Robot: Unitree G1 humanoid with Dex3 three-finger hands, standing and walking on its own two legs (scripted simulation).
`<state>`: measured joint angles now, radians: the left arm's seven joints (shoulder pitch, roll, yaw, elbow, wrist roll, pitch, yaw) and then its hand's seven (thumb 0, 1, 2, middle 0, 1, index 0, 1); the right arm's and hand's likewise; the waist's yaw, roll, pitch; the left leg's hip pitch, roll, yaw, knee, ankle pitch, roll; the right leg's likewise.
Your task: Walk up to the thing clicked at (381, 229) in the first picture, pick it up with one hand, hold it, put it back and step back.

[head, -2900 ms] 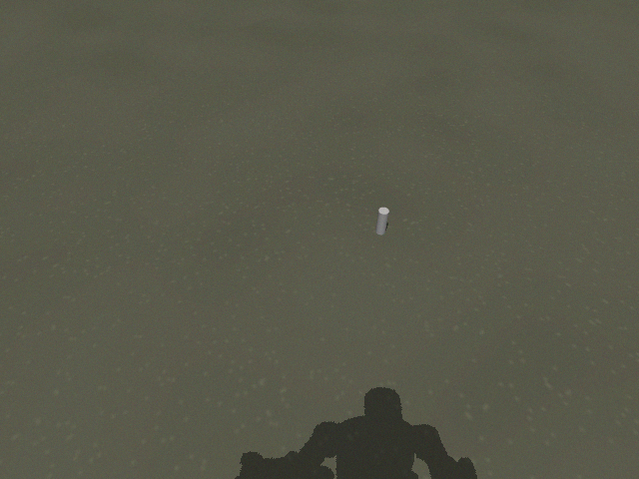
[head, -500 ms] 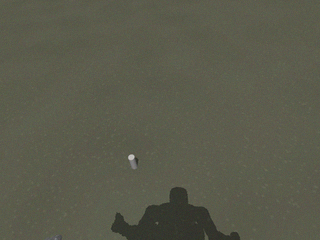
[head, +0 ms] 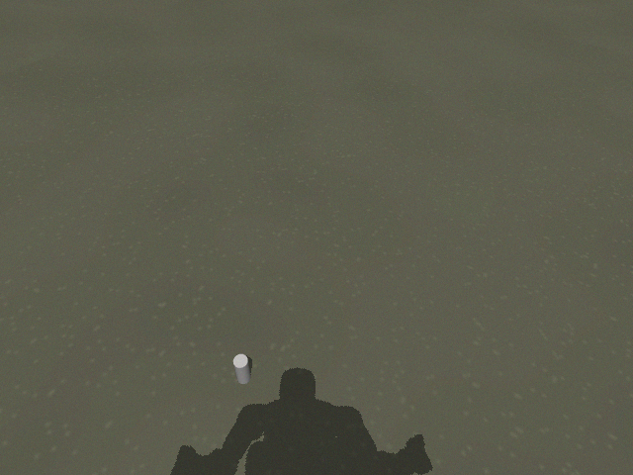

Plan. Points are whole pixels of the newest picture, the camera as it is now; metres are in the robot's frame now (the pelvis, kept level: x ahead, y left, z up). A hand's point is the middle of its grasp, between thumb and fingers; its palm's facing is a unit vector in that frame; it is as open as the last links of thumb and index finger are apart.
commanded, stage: walk up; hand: left
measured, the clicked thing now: (242, 369) +0.55 +0.21 -0.70
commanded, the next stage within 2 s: none
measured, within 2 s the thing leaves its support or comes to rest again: neither
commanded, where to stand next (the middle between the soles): +0.21 -0.01 m, yaw +1 degrees
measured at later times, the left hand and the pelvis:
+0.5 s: hand (139, 436) +0.21 +0.25 -0.12, palm faces -0.02 -0.91 -0.42, open 7.4 cm; pelvis +0.13 -0.02 +0.00, yaw +0 degrees
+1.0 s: hand (133, 457) +0.19 +0.26 -0.16, palm faces +0.01 -0.94 -0.34, open 7.4 cm; pelvis +0.15 +0.00 +0.00, yaw +1 degrees
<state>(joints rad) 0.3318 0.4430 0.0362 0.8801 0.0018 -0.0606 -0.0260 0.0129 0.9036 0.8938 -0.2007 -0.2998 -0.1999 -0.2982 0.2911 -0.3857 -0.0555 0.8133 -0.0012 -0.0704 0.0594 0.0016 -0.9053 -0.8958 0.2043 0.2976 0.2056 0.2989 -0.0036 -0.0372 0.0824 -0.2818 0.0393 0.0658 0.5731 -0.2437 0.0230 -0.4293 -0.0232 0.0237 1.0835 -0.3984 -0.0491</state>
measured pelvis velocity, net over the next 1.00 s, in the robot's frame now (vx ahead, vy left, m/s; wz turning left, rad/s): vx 0.15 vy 0.00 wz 0.02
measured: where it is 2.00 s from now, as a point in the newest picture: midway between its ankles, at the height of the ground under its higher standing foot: outside the picture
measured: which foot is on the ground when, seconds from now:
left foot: down 0.00-0.28, up 0.30-0.60, down 0.62-1.00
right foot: up 0.00-0.24, down 0.26-1.00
